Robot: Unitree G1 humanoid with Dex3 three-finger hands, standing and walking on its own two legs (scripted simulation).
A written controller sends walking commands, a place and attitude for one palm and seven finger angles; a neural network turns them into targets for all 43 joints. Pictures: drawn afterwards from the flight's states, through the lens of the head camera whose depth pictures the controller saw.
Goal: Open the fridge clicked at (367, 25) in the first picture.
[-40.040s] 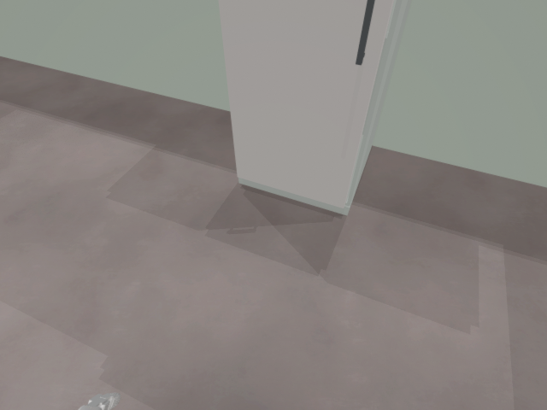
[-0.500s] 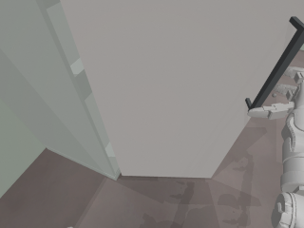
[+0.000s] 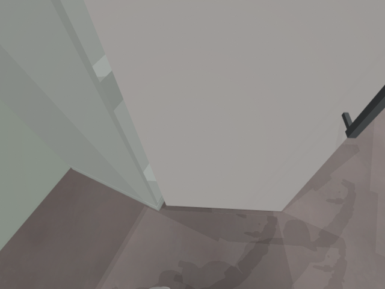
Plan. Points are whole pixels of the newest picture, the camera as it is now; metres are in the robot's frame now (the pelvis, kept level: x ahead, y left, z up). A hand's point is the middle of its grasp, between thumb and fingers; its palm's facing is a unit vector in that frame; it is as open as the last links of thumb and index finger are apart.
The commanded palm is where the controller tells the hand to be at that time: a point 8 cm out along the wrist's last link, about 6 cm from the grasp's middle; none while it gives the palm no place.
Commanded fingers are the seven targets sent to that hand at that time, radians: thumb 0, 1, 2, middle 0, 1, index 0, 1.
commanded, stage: slip the hand off the handle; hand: right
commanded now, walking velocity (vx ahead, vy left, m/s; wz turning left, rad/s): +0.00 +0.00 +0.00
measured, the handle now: out of the picture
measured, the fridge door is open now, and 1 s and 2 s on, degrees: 68 68 68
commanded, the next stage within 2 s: draw the hand back to the body in 1.14 s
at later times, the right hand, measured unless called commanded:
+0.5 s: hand out of the picture +0.31 -0.38 +0.15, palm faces +0.43 +0.89 -0.16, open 14.7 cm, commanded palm +0.28 -0.40 +0.16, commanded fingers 0.00 0.55 -0.20 0.25 1.15 0.25 1.15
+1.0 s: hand out of the picture +0.29 -0.36 +0.15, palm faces +0.42 +0.89 -0.19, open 14.7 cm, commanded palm +0.25 -0.39 +0.16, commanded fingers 0.00 0.55 -0.20 0.25 1.15 0.25 1.15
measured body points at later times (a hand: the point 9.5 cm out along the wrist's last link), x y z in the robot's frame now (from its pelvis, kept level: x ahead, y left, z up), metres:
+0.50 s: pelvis +0.00 -0.04 +0.00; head +0.02 -0.05 +0.45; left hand +0.17 +0.19 -0.08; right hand +0.28 -0.43 +0.16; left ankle -0.03 +0.13 -0.72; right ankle +0.01 -0.16 -0.72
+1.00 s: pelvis -0.03 +0.01 +0.01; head -0.02 +0.01 +0.46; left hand +0.09 +0.27 -0.10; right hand +0.27 -0.41 +0.16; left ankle -0.03 +0.13 -0.72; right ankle +0.01 -0.16 -0.72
